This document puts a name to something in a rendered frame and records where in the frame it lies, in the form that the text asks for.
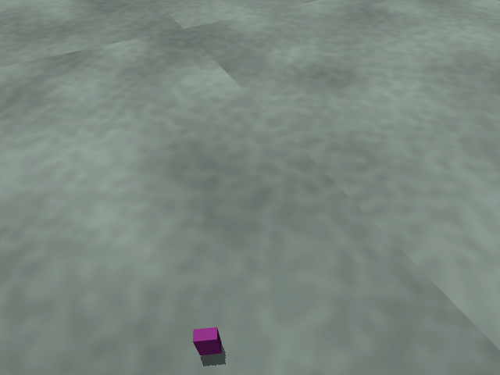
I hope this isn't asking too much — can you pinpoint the carton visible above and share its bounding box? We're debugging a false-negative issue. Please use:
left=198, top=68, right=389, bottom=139
left=193, top=327, right=222, bottom=355

